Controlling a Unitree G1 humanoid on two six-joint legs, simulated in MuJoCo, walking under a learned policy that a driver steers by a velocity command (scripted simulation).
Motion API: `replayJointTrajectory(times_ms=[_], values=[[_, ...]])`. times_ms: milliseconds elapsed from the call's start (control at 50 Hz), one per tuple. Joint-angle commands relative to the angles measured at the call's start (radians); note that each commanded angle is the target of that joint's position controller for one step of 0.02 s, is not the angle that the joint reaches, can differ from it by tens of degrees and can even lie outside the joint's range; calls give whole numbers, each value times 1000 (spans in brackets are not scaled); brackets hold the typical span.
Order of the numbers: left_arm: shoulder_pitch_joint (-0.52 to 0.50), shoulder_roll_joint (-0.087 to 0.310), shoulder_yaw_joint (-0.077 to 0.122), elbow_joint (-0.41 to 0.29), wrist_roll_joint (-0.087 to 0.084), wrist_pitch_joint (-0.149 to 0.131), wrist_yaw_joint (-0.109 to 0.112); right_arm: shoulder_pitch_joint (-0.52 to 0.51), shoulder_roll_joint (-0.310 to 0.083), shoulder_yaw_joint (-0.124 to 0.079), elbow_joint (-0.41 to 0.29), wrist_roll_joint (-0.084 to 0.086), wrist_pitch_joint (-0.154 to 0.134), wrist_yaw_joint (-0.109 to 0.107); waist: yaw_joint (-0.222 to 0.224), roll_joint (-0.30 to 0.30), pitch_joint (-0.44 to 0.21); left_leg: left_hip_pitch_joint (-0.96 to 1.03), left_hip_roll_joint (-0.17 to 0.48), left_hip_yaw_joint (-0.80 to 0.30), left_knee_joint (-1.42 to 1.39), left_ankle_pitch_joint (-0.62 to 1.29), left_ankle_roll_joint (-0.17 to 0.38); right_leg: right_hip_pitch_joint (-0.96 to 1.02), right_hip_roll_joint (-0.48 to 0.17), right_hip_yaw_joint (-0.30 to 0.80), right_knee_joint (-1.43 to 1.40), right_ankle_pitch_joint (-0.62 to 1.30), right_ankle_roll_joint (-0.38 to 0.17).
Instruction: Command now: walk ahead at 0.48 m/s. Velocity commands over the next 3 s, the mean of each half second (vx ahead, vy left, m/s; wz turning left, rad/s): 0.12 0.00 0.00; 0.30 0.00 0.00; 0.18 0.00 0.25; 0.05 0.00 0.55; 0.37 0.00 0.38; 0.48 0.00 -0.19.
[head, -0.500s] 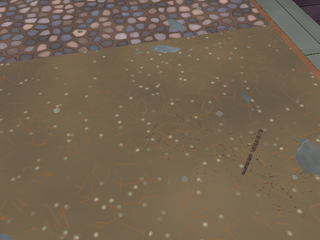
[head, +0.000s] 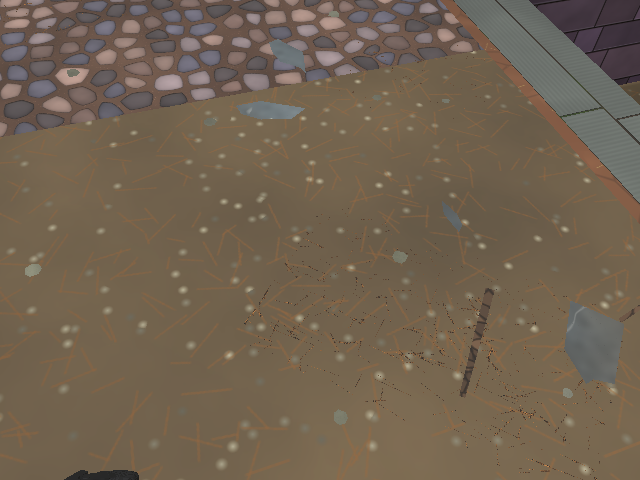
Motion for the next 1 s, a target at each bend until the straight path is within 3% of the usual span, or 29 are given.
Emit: replayJointTrajectory(times_ms=[20, 60, 80, 100, 120, 140, 160, 180, 200, 240, 260, 320, 360, 440, 480, 520, 540, 560, 580, 600, 620, 640, 660, 700, 740, 820, 920, 960, 1000], values=[[-170, 38, 0, -115, -7, -27, -20, 41, -186, -44, -27, 7, 3, -9, -12, 109, 88, -27, 272, -113, -49, 332, 132, -6, 36, -29, -93, 33, -17], [-175, 53, 5, -122, -3, -33, -32, 35, -189, -47, -20, 6, 15, -13, 13, 117, 88, 32, 287, -105, 18, 482, 111, 17, 52, -26, -142, -15, -48], [-133, 72, 13, -110, 7, -38, -35, 27, -198, -50, -22, 1, 21, -17, 41, 137, 49, 54, 278, -99, 86, 651, 91, 88, 82, -39, -155, -29, -65], [-48, 101, 27, -83, 18, -42, -32, 13, -209, -53, -29, -2, 25, -22, 85, 165, -20, 65, 259, -94, 191, 837, 68, 207, 119, -57, -156, -24, -85], [100, 135, 44, -36, 25, -48, -26, -16, -208, -50, -39, -3, 29, -23, 170, 154, -116, 27, 208, -58, 367, 915, 28, 409, 132, -75, -216, 106, -115], [229, 191, 54, -4, 44, -45, -12, -7, -175, -37, -65, -21, 24, -24, 208, 87, -258, -171, 153, -49, 604, 669, -18, 736, -5, 37, -131, 474, -166], [244, 240, 47, 1, 71, -34, -4, 160, -36, 6, -64, -40, 13, -10, 117, -212, -440, -525, -20, -59, 1033, -316, -99, 1116, -346, 415, -44, 981, -379], [278, 137, 26, 5, 56, -24, -8, 197, -122, -10, -5, -6, 8, -3, 167, -129, -604, -534, -23, -258, 1152, -457, -113, 1128, -364, 498, -65, 988, -426], [181, 118, 19, -3, 34, -14, -7, 81, -182, -29, -37, 23, 13, -2, 161, -90, -455, -574, 41, -241, 1141, -419, -114, 992, -306, 351, -108, 912, -377], [34, 60, -1, 3, 15, -6, 0, -37, -154, -27, -60, 4, 39, -21, 105, 18, -212, -579, 107, -161, 1003, -327, -135, 690, -205, 223, -200, 712, -304], [-1, 61, -2, 12, 23, -2, 1, -19, -141, -29, -54, -2, 62, -26, 66, 6, -169, -492, 127, -148, 934, -290, -143, 554, -173, 176, -243, 639, -286], [-72, 103, 13, 31, 45, 10, -4, 32, -85, -20, -45, -8, 110, -48, 23, -63, -152, -326, 104, -94, 774, -236, -170, 366, -142, 91, -290, 618, -289], [-79, 129, 20, 48, 40, 25, 7, 10, -104, -28, -56, -14, 127, -58, 33, -76, -185, -303, 104, -90, 736, -149, -163, 367, -155, 93, -302, 518, -288], [-84, 156, 27, 85, 35, 65, 40, -85, -132, -45, -86, -16, 150, -71, 63, -67, -121, -362, 100, -86, 783, -146, -135, 333, -176, 130, -345, 181, -288], [-87, 109, 14, 106, 30, 71, 44, -83, -105, -41, -78, -13, 143, -65, 63, -62, -131, -302, 130, -89, 663, -114, -115, 302, -148, 133, -397, -281, -251], [-91, 111, 13, 132, 12, 77, 43, -44, -83, -38, -53, -18, 125, -47, 36, -108, -107, -170, 85, -9, 464, -40, -91, 232, -103, 116, -411, -598, -188], [-70, 110, 13, 144, 5, 80, 45, -24, -84, -41, -37, -22, 119, -38, 26, -94, -87, -117, 52, 34, 397, -47, -71, 199, -74, 97, -390, -696, -150], [-55, 93, 8, 150, 3, 81, 47, -15, -98, -43, -36, -26, 113, -35, 23, -41, -44, -133, 65, 2, 308, -134, -37, 186, -31, 72, -316, -742, -102], [-51, 35, -6, 139, 10, 78, 42, 27, -154, -49, -40, -31, 105, -38, 28, 167, -38, -122, 257, -275, 139, -336, 38, 107, 53, -12, -12, -708, -39], [-96, 60, 11, 103, -3, 62, 40, 8, -304, -85, -44, -23, 95, -32, 25, 374, 61, -251, 421, -596, -66, -610, 188, -54, 159, -69, 188, -615, -14], [-142, 151, 41, 92, -21, 47, 45, -55, -275, -78, -61, -43, 66, -33, 36, 283, 137, -321, 431, -656, -136, -632, 211, -72, 100, 32, 299, -531, -33], [-92, 158, 52, 115, -25, 43, 44, -112, -221, -65, -66, -38, 39, -38, 81, 261, 136, -293, 391, -570, -123, -521, 162, -74, 79, 53, 328, -430, -44], [-51, 142, 54, 148, -11, 43, 43, -127, -183, -58, -66, -25, 22, -38, 93, 240, 100, -233, 351, -487, -104, -421, 121, -72, 69, 44, 336, -382, -42], [-63, 110, 56, 165, 9, 34, 36, -77, -144, -50, -41, -3, 4, -40, 74, 197, 60, -141, 311, -375, -93, -280, 89, -78, 57, 24, 332, -281, -31], [-89, 71, 50, 167, 4, 23, 27, -3, -114, -45, -11, -3, -5, -40, 53, 177, 34, -66, 292, -308, -89, -165, 87, -85, 51, 2, 274, -212, -19], [-164, 35, 32, 151, -4, 7, 15, 41, -150, -59, 9, -3, -3, -44, 14, 195, 38, -68, 281, -228, -94, -68, 100, 3, 54, -32, 52, -155, 10], [-198, 55, 20, 136, -15, -5, 0, 67, -178, -79, 37, 12, 5, -35, -7, 200, 72, -107, 314, -214, -63, -49, 128, 121, 54, -56, -94, -217, -6], [-165, 77, 22, 140, -19, -11, -4, 55, -182, -84, 44, 19, 12, -30, 21, 204, 73, -117, 335, -220, -37, -30, 124, 198, 53, -56, -137, -236, -35], [-21, 110, 41, 190, -18, -13, 1, 12, -176, -83, 35, 22, 18, -28, 105, 185, 24, -180, 303, -177, 81, 121, 94, 416, 84, -80, -189, -222, -65]])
